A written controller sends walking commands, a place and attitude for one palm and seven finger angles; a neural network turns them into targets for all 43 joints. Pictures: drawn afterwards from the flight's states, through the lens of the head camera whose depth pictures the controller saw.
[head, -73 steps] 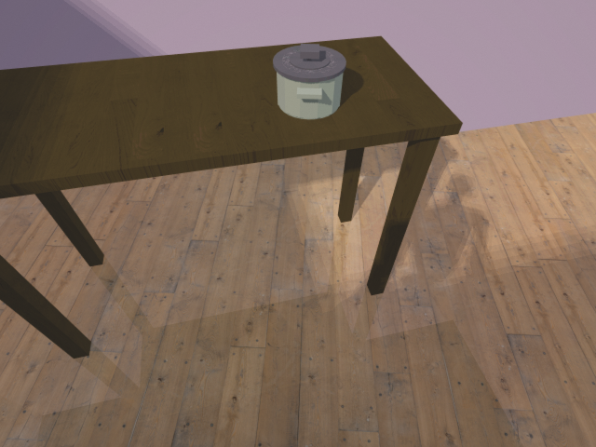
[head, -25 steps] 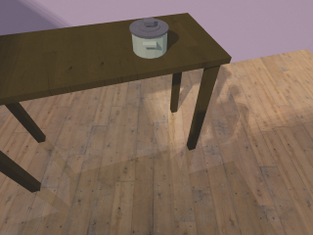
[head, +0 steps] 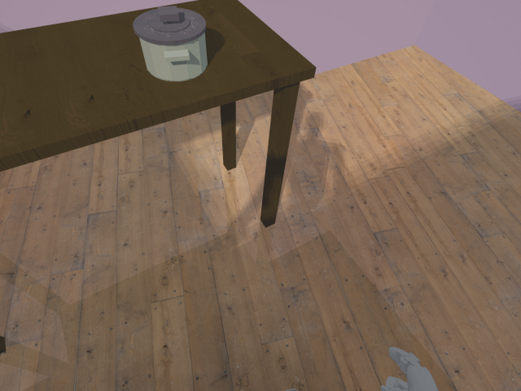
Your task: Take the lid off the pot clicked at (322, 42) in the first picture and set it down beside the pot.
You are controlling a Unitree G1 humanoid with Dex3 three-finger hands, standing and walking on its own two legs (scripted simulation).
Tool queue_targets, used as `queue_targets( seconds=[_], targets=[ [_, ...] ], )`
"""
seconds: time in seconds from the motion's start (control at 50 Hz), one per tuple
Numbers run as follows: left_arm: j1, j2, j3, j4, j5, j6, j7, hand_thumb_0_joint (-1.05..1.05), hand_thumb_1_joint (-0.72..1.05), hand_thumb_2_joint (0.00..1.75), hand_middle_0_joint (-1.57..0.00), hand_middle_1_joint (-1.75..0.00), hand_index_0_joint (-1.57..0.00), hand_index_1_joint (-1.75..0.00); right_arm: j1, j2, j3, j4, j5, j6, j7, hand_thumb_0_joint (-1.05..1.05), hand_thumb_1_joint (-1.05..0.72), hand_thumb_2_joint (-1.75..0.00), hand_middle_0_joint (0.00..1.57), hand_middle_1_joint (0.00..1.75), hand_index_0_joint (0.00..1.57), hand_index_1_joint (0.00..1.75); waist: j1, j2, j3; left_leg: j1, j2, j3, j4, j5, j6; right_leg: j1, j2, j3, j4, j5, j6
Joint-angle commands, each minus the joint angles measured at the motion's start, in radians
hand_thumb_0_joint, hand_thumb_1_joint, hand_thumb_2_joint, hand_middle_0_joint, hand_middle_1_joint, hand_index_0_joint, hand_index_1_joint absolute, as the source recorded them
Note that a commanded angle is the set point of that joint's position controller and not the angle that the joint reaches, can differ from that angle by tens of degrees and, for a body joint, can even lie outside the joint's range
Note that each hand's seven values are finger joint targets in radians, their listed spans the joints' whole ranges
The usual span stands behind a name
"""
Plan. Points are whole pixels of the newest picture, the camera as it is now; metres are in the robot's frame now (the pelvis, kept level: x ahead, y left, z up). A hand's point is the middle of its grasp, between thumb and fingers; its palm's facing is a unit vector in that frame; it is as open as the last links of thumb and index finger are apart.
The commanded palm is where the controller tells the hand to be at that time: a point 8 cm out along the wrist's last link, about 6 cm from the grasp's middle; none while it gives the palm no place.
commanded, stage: walk to a spot facing it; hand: left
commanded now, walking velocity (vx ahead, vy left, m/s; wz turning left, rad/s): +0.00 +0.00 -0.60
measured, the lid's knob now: (168, 13) +0.81 +0.30 +0.14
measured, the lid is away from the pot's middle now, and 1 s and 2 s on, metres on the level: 0.00 0.00 0.00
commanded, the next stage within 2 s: turn to face it in 1.32 s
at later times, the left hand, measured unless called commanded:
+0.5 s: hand (201, 372) +0.16 +0.11 -0.15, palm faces -0.30 -0.91 -0.28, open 7.4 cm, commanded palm none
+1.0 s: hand (234, 313) +0.27 +0.07 -0.16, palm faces -0.56 -0.81 -0.18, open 7.4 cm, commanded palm none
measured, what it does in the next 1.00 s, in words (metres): walks ahead, turning right: right foot, then left foot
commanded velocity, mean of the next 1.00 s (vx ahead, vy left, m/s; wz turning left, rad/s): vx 0.17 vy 0.00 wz -0.60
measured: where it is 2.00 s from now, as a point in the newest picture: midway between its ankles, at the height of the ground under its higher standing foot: (345, 376)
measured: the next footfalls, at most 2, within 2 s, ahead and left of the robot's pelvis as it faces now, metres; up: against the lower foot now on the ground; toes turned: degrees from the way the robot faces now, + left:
right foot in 0.36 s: +0.02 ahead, -0.16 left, +0.00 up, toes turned -19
left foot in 0.80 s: +0.16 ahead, +0.02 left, +0.00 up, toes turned -28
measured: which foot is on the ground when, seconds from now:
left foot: down 0.00-0.36, up 0.38-0.78, down 0.80-1.00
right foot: up 0.00-0.34, down 0.36-0.80, up 0.82-1.00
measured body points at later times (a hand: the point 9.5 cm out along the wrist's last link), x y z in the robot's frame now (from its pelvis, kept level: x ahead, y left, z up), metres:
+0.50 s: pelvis +0.00 -0.05 +0.00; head +0.04 -0.09 +0.44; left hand +0.18 +0.16 -0.13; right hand -0.07 -0.32 -0.15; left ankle +0.00 +0.10 -0.66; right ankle -0.02 -0.15 -0.73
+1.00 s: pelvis +0.10 -0.07 +0.01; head +0.13 -0.05 +0.46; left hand +0.30 +0.12 -0.14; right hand -0.02 -0.27 -0.11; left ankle +0.12 +0.04 -0.73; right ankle +0.03 -0.19 -0.63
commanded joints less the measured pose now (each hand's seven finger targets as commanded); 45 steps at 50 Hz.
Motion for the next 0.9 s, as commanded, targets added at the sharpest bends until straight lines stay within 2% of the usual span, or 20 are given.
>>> queue_targets(
  seconds=[0.0, 0.08, 0.22, 0.26, 0.3, 0.32, 0.34, 0.36, 0.38, 0.4, 0.44, 0.5, 0.58, 0.7, 0.74, 0.76, 0.78, 0.8, 0.84, 0.88],
  targets=[
    [0.014, 0.123, 0.035, -0.091, 0.022, -0.023, -0.016, 0.0, 0.9, 0.9, -0.2, -0.3, -0.2, -0.3, 0.053, -0.166, -0.032, -0.067, -0.018, -0.003, -0.002, 0.0, -0.9, -0.9, 0.2, 0.3, 0.2, 0.3, -0.019, 0.207, -0.042, 0.114, 0.38, -0.259, -0.255, 0.251, 0.169, -0.225, -0.11, -0.131, 0.467, -0.119, 0.06],
    [-0.009, 0.087, 0.016, -0.103, 0.009, -0.007, -0.04, 0.0, 0.9, 0.9, -0.2, -0.3, -0.2, -0.3, 0.067, -0.161, -0.02, -0.07, -0.017, -0.011, -0.001, 0.0, -0.9, -0.9, 0.2, 0.3, 0.2, 0.3, -0.018, 0.205, -0.022, 0.109, 0.289, -0.05, -0.234, 0.321, 0.139, -0.227, -0.158, -0.194, 0.497, -0.03, 0.074],
    [-0.116, 0.061, -0.009, -0.143, 0.005, -0.01, -0.05, 0.0, 0.9, 0.9, -0.2, -0.3, -0.2, -0.3, 0.195, -0.211, -0.045, -0.025, -0.02, -0.006, 0.012, 0.0, -0.9, -0.9, 0.2, 0.3, 0.2, 0.3, -0.084, 0.248, -0.055, 0.186, 0.325, 0.053, -0.16, 0.465, 0.143, -0.107, -0.181, -0.307, 0.155, -0.069, 0.064],
    [-0.107, 0.059, -0.009, -0.141, 0.004, -0.019, -0.051, 0.0, 0.9, 0.9, -0.2, -0.3, -0.2, -0.3, 0.203, -0.23, -0.056, -0.018, -0.022, -0.005, 0.014, 0.0, -0.9, -0.9, 0.2, 0.3, 0.2, 0.3, -0.083, 0.264, -0.089, 0.201, 0.338, 0.075, -0.111, 0.497, 0.129, -0.049, -0.172, -0.323, 0.063, -0.073, 0.042],
    [-0.039, 0.084, -0.001, -0.117, 0.004, -0.034, -0.049, 0.0, 0.9, 0.9, -0.2, -0.3, -0.2, -0.3, 0.201, -0.233, -0.061, -0.01, -0.019, -0.002, 0.016, 0.0, -0.9, -0.9, 0.2, 0.3, 0.2, 0.3, -0.045, 0.218, -0.134, 0.181, 0.314, 0.129, 0.026, 0.464, 0.065, 0.096, -0.154, -0.339, -0.131, 0.052, 0.021],
    [0.028, 0.135, 0.009, -0.095, 0.009, -0.048, -0.043, 0.0, 0.9, 0.9, -0.2, -0.3, -0.2, -0.3, 0.223, -0.213, -0.057, -0.008, -0.012, 0.001, 0.022, 0.0, -0.9, -0.9, 0.2, 0.3, 0.2, 0.3, -0.016, 0.113, -0.176, 0.06, 0.275, 0.179, 0.186, 0.355, 0.009, 0.285, -0.175, -0.301, -0.247, 0.201, -0.003],
    [0.105, 0.265, 0.038, -0.074, 0.018, -0.059, -0.022, 0.0, 0.9, 0.9, -0.2, -0.3, -0.2, -0.3, 0.219, -0.12, -0.032, -0.04, -0.006, 0.005, 0.029, 0.0, -0.9, -0.9, 0.2, 0.3, 0.2, 0.3, 0.025, -0.228, -0.205, -0.255, 0.158, 0.233, 0.429, -0.178, -0.053, 0.496, -0.442, 0.06, -0.309, 0.482, -0.105],
    [0.159, 0.299, 0.05, -0.064, -0.001, -0.05, -0.006, 0.0, 0.9, 0.9, -0.2, -0.3, -0.2, -0.3, 0.12, -0.121, -0.025, -0.078, -0.009, 0.014, 0.019, 0.0, -0.9, -0.9, 0.2, 0.3, 0.2, 0.3, 0.066, -0.246, -0.198, -0.342, 0.108, 0.106, 0.598, -0.385, -0.058, 0.442, -0.543, 0.193, -0.287, 0.75, -0.193],
    [0.152, 0.269, 0.043, -0.062, -0.002, -0.047, 0.002, 0.0, 0.9, 0.9, -0.2, -0.3, -0.2, -0.3, 0.122, -0.127, -0.027, -0.075, -0.005, 0.015, 0.012, 0.0, -0.9, -0.9, 0.2, 0.3, 0.2, 0.3, 0.045, -0.156, -0.186, -0.364, 0.131, 0.025, 0.654, -0.332, -0.044, 0.432, -0.519, 0.123, -0.269, 0.691, -0.226],
    [0.103, 0.229, 0.039, -0.071, -0.001, -0.048, 0.008, 0.0, 0.9, 0.9, -0.2, -0.3, -0.2, -0.3, 0.108, -0.129, -0.027, -0.058, -0.006, 0.016, 0.011, 0.0, -0.9, -0.9, 0.2, 0.3, 0.2, 0.3, 0.03, -0.213, -0.178, -0.375, 0.144, 0.01, 0.657, -0.281, -0.046, 0.406, -0.446, 0.099, -0.27, 0.666, -0.203],
    [0.01, 0.173, 0.023, -0.098, -0.004, -0.042, 0.01, 0.0, 0.9, 0.9, -0.2, -0.3, -0.2, -0.3, 0.116, -0.14, -0.03, -0.031, -0.014, 0.019, 0.016, 0.0, -0.9, -0.9, 0.2, 0.3, 0.2, 0.3, -0.007, -0.111, -0.146, -0.322, 0.149, 0.027, 0.638, -0.182, -0.067, 0.33, -0.384, 0.029, -0.268, 0.558, -0.189],
    [0.016, 0.182, 0.02, -0.096, 0.002, -0.055, 0.0, 0.0, 0.9, 0.9, -0.2, -0.3, -0.2, -0.3, 0.118, -0.122, -0.028, -0.019, -0.02, 0.02, 0.028, 0.0, -0.9, -0.9, 0.2, 0.3, 0.2, 0.3, -0.013, -0.046, -0.112, -0.281, 0.119, 0.059, 0.54, -0.133, -0.078, 0.248, -0.359, 0.062, -0.33, 0.313, -0.195],
    [0.024, 0.196, 0.022, -0.092, 0.009, -0.063, -0.013, 0.0, 0.9, 0.9, -0.2, -0.3, -0.2, -0.3, 0.085, -0.125, -0.035, -0.043, -0.018, 0.005, 0.043, 0.0, -0.9, -0.9, 0.2, 0.3, 0.2, 0.3, -0.005, -0.086, -0.046, -0.265, 0.093, 0.064, 0.413, -0.12, -0.069, 0.163, -0.344, 0.151, -0.422, -0.119, -0.209],
    [0.017, 0.188, 0.026, -0.095, 0.007, -0.071, -0.021, 0.0, 0.9, 0.9, -0.2, -0.3, -0.2, -0.3, 0.113, -0.101, -0.034, -0.056, -0.009, -0.031, 0.04, 0.0, -0.9, -0.9, 0.2, 0.3, 0.2, 0.3, -0.023, -0.1, -0.032, -0.06, 0.023, 0.067, 0.128, -0.107, -0.044, 0.068, -0.299, 0.204, -0.387, -0.103, -0.198],
    [-0.023, 0.149, 0.021, -0.104, 0.005, -0.068, -0.022, 0.0, 0.9, 0.9, -0.2, -0.3, -0.2, -0.3, 0.241, -0.118, -0.039, -0.019, -0.006, -0.046, 0.025, 0.0, -0.9, -0.9, 0.2, 0.3, 0.2, 0.3, -0.085, -0.059, -0.063, 0.221, 0.033, 0.053, -0.08, -0.054, -0.039, -0.094, -0.22, 0.147, -0.26, -0.135, -0.138],
    [-0.031, 0.087, 0.008, -0.123, 0.001, -0.066, -0.028, 0.0, 0.9, 0.9, -0.2, -0.3, -0.2, -0.3, 0.333, -0.189, -0.053, 0.003, -0.013, -0.053, 0.013, 0.0, -0.9, -0.9, 0.2, 0.3, 0.2, 0.3, -0.13, 0.132, -0.095, 0.388, 0.189, -0.129, -0.205, -0.234, -0.003, -0.256, -0.115, 0.045, -0.059, -0.18, -0.089],
    [-0.045, 0.042, 0.0, -0.15, -0.005, -0.072, -0.037, 0.0, 0.9, 0.9, -0.2, -0.3, -0.2, -0.3, 0.405, -0.285, -0.072, 0.008, -0.026, -0.054, 0.012, 0.0, -0.9, -0.9, 0.2, 0.3, 0.2, 0.3, -0.155, 0.392, -0.083, 0.405, 0.459, -0.488, -0.369, -0.494, 0.087, -0.417, -0.025, -0.144, 0.249, -0.257, -0.03],
    [-0.106, 0.074, 0.011, -0.171, 0.01, -0.077, -0.041, 0.0, 0.9, 0.9, -0.2, -0.3, -0.2, -0.3, 0.38, -0.265, -0.06, 0.003, -0.023, -0.05, 0.01, 0.0, -0.9, -0.9, 0.2, 0.3, 0.2, 0.3, -0.146, 0.26, 0.026, 0.242, 0.53, -0.54, -0.425, -0.539, 0.156, -0.433, -0.135, -0.152, 0.368, -0.192, -0.022],
    [-0.059, 0.091, 0.023, -0.129, 0.023, -0.076, -0.056, 0.0, 0.9, 0.9, -0.2, -0.3, -0.2, -0.3, 0.277, -0.175, -0.034, -0.018, -0.025, -0.06, 0.017, 0.0, -0.9, -0.9, 0.2, 0.3, 0.2, 0.3, -0.078, 0.138, 0.048, 0.152, 0.437, -0.368, -0.415, -0.397, 0.139, -0.393, -0.174, -0.174, 0.482, -0.053, -0.004],
    [-0.025, 0.061, 0.016, -0.099, 0.026, -0.064, -0.071, 0.0, 0.9, 0.9, -0.2, -0.3, -0.2, -0.3, 0.251, -0.138, -0.018, -0.009, -0.016, -0.074, 0.014, 0.0, -0.9, -0.9, 0.2, 0.3, 0.2, 0.3, -0.047, 0.155, 0.049, 0.136, 0.358, -0.159, -0.403, -0.192, 0.095, -0.37, -0.21, -0.202, 0.522, 0.081, 0.011]
  ],
)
